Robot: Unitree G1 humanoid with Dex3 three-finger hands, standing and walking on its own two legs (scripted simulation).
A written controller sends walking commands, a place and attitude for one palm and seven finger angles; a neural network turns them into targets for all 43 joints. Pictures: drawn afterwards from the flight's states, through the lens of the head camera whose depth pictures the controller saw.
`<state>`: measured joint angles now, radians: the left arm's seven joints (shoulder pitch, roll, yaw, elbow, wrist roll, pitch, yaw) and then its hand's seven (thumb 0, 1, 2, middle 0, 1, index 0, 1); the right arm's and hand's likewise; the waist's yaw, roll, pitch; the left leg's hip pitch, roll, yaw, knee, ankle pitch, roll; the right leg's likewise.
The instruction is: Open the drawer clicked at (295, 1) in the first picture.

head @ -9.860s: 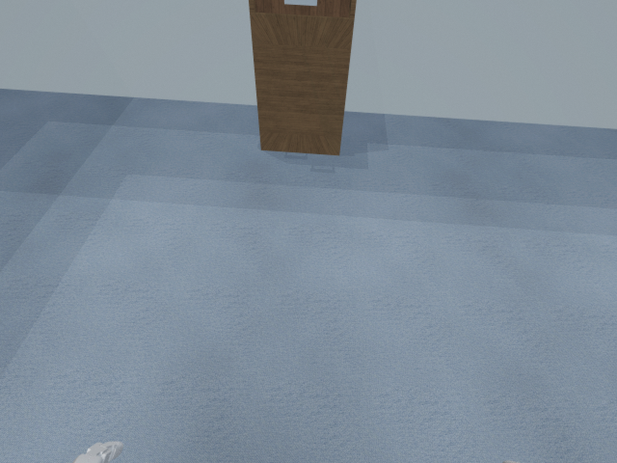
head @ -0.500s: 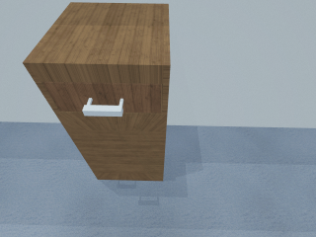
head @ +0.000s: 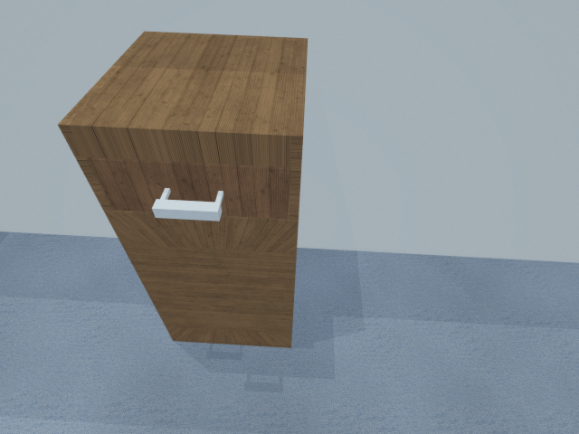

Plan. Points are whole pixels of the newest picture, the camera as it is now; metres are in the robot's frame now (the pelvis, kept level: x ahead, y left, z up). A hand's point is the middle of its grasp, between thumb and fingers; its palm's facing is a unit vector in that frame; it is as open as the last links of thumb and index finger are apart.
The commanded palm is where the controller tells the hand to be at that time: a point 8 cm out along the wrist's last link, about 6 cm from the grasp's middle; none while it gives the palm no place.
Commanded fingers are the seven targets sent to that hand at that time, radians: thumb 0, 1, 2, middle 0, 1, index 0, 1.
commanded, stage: come to a stop and stand still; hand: left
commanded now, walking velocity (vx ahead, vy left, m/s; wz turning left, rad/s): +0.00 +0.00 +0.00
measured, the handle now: (190, 202) +0.53 +0.23 -0.02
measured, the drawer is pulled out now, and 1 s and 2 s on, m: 0.00 0.00 0.00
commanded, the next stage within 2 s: look again from close up in 0.24 s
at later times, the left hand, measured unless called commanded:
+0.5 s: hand out of the picture +0.04 +0.22 -0.17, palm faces +0.04 -0.97 -0.23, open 7.3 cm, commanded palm none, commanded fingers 0.00 0.90 0.90 -0.20 -0.30 -0.20 -0.30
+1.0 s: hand out of the picture -0.05 +0.20 -0.18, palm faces +0.03 -0.99 -0.15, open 7.3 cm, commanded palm +0.09 +0.25 -0.07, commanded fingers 0.00 0.85 0.88 -0.20 -0.33 -0.20 -0.33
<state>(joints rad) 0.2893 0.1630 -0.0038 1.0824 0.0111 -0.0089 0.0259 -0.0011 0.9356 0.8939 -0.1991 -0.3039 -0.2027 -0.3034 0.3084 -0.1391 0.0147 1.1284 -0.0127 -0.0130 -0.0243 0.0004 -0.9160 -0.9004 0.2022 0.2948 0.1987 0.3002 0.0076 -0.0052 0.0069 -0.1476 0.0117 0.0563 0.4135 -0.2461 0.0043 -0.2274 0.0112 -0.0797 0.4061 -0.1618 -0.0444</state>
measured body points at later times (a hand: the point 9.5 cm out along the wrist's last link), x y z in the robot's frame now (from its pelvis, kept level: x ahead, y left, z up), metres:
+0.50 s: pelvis +0.00 +0.02 +0.00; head -0.02 +0.03 +0.45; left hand +0.04 +0.27 -0.15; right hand +0.04 -0.22 -0.15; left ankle -0.01 +0.11 -0.74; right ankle +0.04 -0.09 -0.74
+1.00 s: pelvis -0.01 +0.05 +0.00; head -0.01 +0.05 +0.45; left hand -0.05 +0.25 -0.17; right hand -0.03 -0.17 -0.16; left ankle -0.01 +0.11 -0.74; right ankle +0.04 -0.09 -0.74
